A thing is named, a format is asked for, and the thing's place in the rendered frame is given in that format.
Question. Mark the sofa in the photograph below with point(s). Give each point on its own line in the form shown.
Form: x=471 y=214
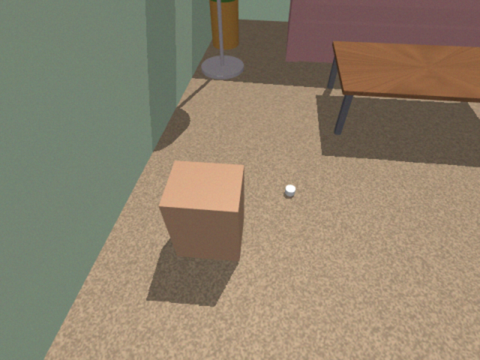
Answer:
x=313 y=25

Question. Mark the floor lamp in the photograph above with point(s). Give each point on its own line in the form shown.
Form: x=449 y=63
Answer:
x=222 y=67

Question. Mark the potted plant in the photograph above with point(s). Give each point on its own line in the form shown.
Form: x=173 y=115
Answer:
x=230 y=23

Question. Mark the coffee table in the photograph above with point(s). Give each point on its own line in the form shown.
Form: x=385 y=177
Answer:
x=394 y=70

